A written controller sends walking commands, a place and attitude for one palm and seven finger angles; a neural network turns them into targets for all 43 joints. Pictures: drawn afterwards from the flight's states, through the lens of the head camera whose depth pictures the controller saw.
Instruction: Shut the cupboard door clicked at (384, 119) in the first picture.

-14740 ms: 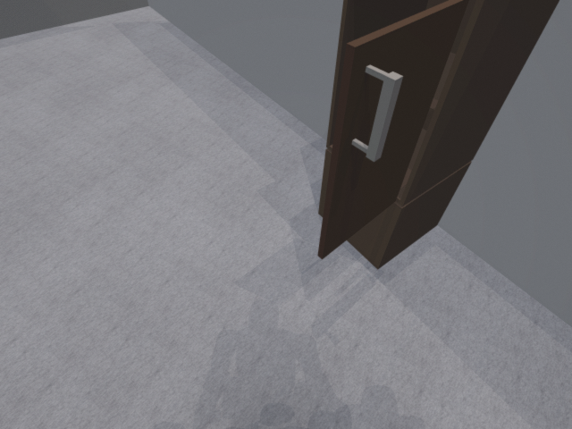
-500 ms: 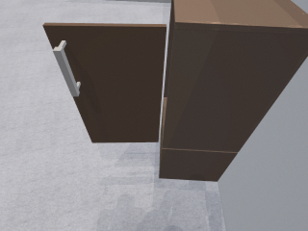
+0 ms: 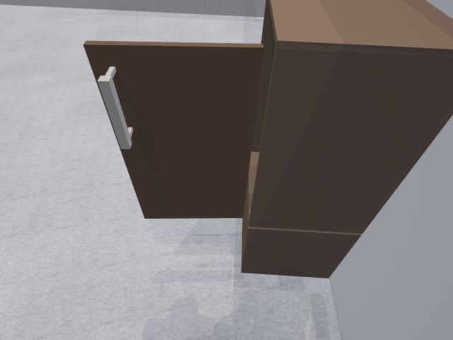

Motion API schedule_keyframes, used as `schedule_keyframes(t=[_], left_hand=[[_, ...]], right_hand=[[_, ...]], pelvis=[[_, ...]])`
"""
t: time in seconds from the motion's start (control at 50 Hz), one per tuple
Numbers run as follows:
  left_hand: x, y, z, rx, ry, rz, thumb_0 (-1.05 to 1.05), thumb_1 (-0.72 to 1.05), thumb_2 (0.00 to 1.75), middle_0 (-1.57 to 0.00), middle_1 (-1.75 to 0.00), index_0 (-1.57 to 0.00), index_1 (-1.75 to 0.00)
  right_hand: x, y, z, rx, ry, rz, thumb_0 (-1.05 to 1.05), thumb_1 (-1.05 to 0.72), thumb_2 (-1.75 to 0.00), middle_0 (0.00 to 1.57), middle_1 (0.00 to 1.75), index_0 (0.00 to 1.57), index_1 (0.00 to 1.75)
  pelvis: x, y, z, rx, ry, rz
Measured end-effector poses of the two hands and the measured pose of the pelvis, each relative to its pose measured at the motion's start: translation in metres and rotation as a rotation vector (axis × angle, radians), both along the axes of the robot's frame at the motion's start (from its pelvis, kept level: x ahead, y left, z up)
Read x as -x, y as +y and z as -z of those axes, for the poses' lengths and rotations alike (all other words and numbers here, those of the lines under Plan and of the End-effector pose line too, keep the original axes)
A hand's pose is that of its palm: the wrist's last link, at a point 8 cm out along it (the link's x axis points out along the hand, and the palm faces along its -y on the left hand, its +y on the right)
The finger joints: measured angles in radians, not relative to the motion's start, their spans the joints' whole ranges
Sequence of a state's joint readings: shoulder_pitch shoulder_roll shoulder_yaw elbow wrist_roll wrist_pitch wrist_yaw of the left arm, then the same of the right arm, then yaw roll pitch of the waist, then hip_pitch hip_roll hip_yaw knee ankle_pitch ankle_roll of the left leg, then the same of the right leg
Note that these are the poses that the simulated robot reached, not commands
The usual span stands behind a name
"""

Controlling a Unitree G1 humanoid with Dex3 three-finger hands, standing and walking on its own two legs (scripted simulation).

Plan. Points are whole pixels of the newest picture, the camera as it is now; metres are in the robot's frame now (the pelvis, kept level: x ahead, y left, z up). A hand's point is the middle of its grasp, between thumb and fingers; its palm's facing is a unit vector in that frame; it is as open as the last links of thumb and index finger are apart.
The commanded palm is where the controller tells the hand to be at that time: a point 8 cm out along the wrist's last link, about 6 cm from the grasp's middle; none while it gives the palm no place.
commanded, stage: look again from close up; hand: left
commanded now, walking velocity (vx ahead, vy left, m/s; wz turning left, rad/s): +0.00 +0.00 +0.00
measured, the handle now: (119, 109) +0.52 +0.27 +0.13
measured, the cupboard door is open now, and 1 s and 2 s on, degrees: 95 95 95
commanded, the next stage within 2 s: shuffle to correct the standing spot in 0.20 s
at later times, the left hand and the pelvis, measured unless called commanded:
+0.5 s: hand out of the picture -0.03 +0.20 -0.18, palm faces +0.06 -0.97 -0.22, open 7.4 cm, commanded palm none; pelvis +0.00 +0.01 +0.00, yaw +2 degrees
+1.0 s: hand out of the picture +0.14 +0.18 -0.15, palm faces +0.09 -0.97 -0.23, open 7.3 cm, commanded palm none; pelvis +0.08 -0.01 +0.00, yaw +5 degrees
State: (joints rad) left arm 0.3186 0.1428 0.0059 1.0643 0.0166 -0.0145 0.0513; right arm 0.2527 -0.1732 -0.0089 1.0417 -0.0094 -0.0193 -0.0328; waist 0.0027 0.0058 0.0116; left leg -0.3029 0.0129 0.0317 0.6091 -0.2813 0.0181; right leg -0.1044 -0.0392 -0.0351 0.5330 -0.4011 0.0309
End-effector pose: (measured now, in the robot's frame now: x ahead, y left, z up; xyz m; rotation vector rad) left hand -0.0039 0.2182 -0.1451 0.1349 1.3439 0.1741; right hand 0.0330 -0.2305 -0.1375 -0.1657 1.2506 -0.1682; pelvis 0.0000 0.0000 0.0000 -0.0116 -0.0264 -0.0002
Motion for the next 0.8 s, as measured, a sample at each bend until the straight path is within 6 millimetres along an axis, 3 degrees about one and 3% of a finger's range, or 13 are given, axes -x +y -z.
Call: schedule_keyframes(t=[0.16,0.38,0.5,0.6,0.68,0.8], left_hand=[[-0.008,0.028,-0.007,-0.033,-0.033,0.027,0.0,0.91,0.9,-0.2,-0.3,-0.2,-0.3],[0.019,0.034,-0.012,-0.045,0.039,0.019,0.0,0.91,0.9,-0.2,-0.3,-0.2,-0.3],[0.034,0.027,-0.002,-0.015,0.08,-0.029,0.0,0.91,0.9,-0.2,-0.3,-0.2,-0.3],[0.037,0.029,0.013,0.022,0.128,-0.067,0.0,0.91,0.9,-0.2,-0.3,-0.2,-0.3],[0.012,0.03,0.007,0.026,0.134,-0.039,0.0,0.91,0.9,-0.2,-0.3,-0.2,-0.3],[-0.063,0.025,-0.014,0.01,-0.02,-0.017,0.01,0.91,0.9,-0.2,-0.3,-0.2,-0.3]], right_hand=[[-0.006,0.009,-0.007,-0.008,-0.027,-0.032,0.01,-0.93,-0.9,0.2,0.3,0.2,0.3],[0.008,0.003,-0.007,-0.008,0.031,-0.042,0.01,-0.91,-0.9,0.2,0.3,0.2,0.3],[0.012,-0.001,-0.002,-0.001,0.091,-0.054,0.01,-0.91,-0.9,0.2,0.3,0.2,0.3],[-0.004,0.007,-0.001,0.022,0.101,-0.069,0.01,-0.91,-0.9,0.2,0.3,0.19,0.3],[-0.008,0.016,-0.005,0.016,0.081,-0.049,0.01,-0.91,-0.9,0.2,0.3,0.19,0.3],[-0.003,0.029,-0.007,-0.045,0.154,-0.05,0.01,-0.91,-0.9,0.2,0.3,0.19,0.3]], pelvis=[[0.009,0.007,-0.004,-0.009,0.013,0.003],[0.012,0.005,-0.006,-0.013,0.017,-0.001],[-0.001,0.006,0.001,-0.005,0.021,-0.031],[-0.023,0.017,0.009,-0.021,0.018,-0.045],[-0.033,0.02,0.002,-0.021,0.024,-0.036],[-0.047,0.014,-0.011,-0.021,0.036,-0.051]])
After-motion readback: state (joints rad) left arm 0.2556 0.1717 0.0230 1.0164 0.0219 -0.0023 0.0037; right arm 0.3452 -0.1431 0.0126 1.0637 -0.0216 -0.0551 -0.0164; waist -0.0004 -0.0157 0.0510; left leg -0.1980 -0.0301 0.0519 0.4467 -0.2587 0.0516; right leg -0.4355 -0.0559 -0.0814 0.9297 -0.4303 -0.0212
